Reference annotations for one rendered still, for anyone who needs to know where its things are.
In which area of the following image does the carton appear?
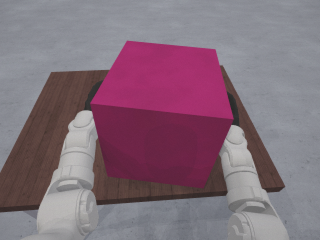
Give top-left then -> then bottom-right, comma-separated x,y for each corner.
90,40 -> 234,189

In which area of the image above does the right robot hand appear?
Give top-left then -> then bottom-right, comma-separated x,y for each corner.
226,91 -> 240,127

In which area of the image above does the table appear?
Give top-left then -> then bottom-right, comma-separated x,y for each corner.
0,65 -> 285,219

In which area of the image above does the right robot upper arm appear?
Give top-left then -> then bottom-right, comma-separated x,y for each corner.
227,211 -> 289,240

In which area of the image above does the left robot hand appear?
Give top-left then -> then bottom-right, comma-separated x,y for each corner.
84,80 -> 104,111

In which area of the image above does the left robot upper arm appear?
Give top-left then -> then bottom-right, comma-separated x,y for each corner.
21,188 -> 99,240

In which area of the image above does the left robot forearm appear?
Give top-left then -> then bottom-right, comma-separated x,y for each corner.
36,110 -> 98,233

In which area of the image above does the right robot forearm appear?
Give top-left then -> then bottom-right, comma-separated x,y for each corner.
219,125 -> 290,240

